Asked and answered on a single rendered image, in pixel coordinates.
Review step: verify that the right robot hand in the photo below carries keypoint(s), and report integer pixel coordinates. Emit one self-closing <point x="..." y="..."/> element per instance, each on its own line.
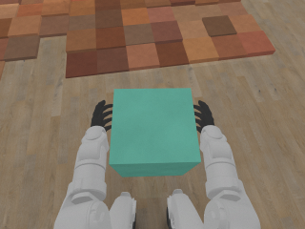
<point x="206" y="115"/>

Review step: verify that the left robot hand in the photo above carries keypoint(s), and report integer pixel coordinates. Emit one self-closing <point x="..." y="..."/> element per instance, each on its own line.
<point x="98" y="115"/>

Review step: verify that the carton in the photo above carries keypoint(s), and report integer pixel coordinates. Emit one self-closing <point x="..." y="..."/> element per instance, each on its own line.
<point x="153" y="132"/>

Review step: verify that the robot right thigh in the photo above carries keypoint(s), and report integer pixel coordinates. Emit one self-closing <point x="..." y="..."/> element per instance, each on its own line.
<point x="183" y="213"/>

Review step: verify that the robot left thigh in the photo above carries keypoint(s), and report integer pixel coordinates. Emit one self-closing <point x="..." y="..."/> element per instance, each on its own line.
<point x="122" y="212"/>

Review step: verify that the robot right forearm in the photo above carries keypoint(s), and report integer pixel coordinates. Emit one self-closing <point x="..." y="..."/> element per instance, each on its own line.
<point x="222" y="179"/>

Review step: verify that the robot right upper arm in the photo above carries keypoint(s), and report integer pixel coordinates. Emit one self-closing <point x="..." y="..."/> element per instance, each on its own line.
<point x="221" y="213"/>

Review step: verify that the robot left upper arm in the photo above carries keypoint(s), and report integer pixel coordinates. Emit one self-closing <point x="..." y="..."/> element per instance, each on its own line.
<point x="93" y="214"/>

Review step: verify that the robot left forearm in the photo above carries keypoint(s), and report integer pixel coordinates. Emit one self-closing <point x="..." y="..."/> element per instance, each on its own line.
<point x="88" y="182"/>

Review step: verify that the robot thigh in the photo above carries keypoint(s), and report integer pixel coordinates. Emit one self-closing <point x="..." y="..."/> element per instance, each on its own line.
<point x="122" y="212"/>
<point x="183" y="213"/>

